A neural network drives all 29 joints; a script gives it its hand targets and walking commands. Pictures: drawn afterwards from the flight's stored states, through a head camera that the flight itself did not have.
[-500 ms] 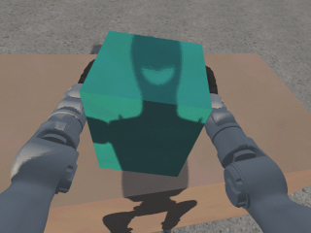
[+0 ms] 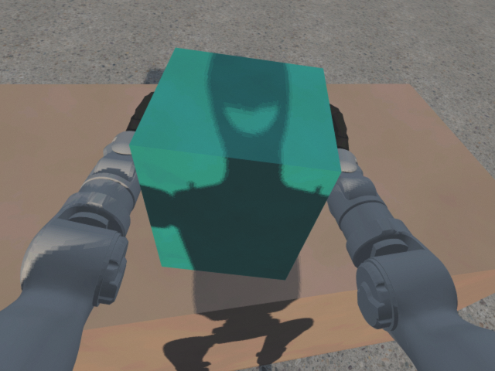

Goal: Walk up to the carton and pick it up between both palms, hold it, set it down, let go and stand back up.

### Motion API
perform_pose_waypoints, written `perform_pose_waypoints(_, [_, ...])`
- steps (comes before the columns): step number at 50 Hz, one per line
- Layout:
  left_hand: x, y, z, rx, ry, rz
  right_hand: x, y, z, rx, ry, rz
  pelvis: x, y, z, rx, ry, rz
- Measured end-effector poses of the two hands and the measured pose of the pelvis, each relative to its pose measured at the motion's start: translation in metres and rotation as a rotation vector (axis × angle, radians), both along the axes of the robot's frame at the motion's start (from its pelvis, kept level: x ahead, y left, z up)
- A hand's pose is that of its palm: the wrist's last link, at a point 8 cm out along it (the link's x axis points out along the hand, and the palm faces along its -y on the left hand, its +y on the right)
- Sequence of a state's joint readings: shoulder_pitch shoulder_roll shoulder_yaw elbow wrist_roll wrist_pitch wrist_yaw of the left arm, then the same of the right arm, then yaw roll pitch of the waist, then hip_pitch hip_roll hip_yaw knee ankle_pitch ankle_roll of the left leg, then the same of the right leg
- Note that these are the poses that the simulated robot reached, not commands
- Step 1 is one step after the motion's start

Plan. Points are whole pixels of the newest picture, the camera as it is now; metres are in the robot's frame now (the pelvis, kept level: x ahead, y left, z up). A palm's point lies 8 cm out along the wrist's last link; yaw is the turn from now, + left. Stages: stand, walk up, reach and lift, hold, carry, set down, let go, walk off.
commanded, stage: reach and lift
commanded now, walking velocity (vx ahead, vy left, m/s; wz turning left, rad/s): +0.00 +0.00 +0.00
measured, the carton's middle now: (235, 175) +0.42 -0.03 +0.10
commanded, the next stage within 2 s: none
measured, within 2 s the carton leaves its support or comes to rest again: leaves its support in 1.14 s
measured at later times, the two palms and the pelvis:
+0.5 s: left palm (141, 137) +0.48 +0.12 +0.13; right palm (334, 155) +0.42 -0.19 +0.13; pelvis +0.01 -0.01 +0.01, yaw +1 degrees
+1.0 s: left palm (140, 138) +0.48 +0.12 +0.13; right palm (334, 155) +0.42 -0.19 +0.13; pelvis +0.01 -0.01 +0.01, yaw +1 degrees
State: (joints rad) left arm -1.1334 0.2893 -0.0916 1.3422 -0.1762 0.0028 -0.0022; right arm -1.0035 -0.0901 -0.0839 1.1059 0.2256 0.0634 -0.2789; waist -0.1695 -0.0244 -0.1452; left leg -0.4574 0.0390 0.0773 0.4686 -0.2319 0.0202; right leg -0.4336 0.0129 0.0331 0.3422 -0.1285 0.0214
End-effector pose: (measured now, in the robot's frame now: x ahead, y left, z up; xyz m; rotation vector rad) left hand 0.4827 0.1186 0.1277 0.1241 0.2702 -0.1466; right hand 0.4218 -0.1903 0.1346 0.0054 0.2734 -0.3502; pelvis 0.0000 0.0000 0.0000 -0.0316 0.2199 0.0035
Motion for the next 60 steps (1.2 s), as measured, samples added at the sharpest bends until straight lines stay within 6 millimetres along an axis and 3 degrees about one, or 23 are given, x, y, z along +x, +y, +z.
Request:
perform_pose_waypoints(42, [0.0,0.001,-0.003,-0.055,0.002,-0.013,-0.002,0.001,-0.005,0.034,-0.05,-0.003,0.013,-0.007,0.007,0.016,-0.063,0.006])
perform_pose_waypoints(60, [-0.01,-0.001,0.008,-0.059,-0.045,-0.011,-0.013,-0.001,0.002,0.035,-0.1,-0.008,0.01,-0.007,0.008,0.016,-0.087,0.007])
